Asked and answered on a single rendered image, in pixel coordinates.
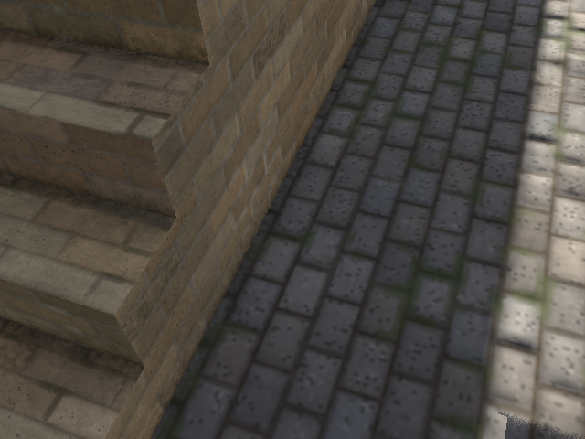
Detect stairs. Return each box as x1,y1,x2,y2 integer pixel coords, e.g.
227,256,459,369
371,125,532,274
0,0,377,439

